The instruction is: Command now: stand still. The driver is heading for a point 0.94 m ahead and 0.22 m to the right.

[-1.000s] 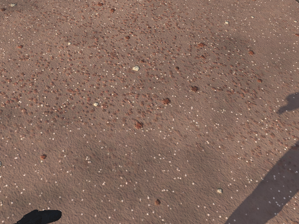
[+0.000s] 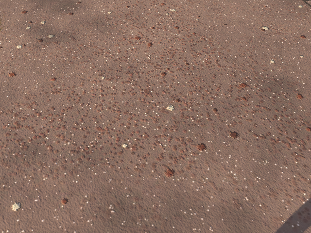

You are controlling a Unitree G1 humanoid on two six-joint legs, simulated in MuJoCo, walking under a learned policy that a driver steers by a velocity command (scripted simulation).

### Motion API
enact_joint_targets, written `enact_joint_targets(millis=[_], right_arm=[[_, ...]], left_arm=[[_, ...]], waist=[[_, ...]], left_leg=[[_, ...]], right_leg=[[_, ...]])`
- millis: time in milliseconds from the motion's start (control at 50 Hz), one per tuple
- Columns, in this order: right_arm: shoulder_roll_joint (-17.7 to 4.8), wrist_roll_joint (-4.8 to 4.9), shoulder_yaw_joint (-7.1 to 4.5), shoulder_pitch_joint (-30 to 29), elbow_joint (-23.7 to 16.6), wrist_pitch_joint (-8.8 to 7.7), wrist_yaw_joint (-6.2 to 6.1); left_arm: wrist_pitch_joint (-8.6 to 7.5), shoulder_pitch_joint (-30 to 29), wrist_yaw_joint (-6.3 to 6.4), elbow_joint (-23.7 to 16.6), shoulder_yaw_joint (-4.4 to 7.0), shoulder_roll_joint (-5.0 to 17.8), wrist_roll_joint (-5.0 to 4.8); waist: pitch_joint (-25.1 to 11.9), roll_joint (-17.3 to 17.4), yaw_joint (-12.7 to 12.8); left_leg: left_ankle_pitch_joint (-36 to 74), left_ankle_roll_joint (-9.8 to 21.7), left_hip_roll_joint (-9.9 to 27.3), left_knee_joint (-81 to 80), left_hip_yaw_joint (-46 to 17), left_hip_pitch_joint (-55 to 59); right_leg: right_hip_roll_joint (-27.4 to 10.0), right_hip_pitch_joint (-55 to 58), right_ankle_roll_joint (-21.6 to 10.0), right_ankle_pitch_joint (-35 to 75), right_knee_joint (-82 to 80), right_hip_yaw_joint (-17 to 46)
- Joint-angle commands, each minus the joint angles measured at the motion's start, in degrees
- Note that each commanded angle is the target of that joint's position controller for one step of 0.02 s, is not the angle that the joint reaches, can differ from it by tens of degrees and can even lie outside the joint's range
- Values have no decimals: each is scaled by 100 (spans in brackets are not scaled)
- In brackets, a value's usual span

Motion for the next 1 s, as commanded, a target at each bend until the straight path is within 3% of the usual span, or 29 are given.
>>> enact_joint_targets(millis=[20,440,1000], right_arm=[[-612,-3,-99,239,-60,-42,-21],[-436,-1,28,636,420,-64,-49],[-229,22,76,1141,563,-80,-61]], left_arm=[[-35,-59,32,-121,108,614,0],[-12,279,87,277,65,475,0],[-14,707,120,352,1,294,-17]], waist=[[-199,110,2],[35,64,3],[121,53,-13]], left_leg=[[1492,83,223,-598,-148,-637],[819,71,150,-804,-28,-823],[805,58,123,-783,56,-890]], right_leg=[[-134,711,-209,1280,-231,105],[-87,601,-178,826,-390,101],[-60,527,-203,862,-356,115]])
Keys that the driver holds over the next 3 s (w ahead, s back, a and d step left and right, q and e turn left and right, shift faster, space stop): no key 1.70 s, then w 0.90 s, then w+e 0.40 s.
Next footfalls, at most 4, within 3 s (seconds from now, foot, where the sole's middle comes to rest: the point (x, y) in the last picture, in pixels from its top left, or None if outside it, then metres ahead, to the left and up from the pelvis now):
2.44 left None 0.47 0.11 -0.77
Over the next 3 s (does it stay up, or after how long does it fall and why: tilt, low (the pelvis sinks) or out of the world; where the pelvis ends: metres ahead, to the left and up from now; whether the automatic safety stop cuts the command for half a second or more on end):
stays up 0.61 -0.02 -0.02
